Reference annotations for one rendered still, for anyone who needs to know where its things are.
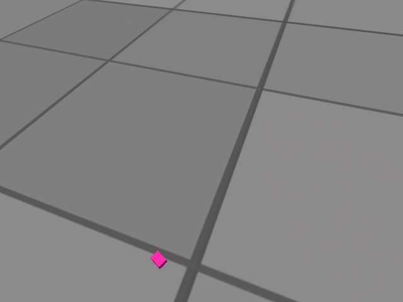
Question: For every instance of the small box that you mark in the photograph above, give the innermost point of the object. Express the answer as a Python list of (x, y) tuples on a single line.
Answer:
[(158, 259)]

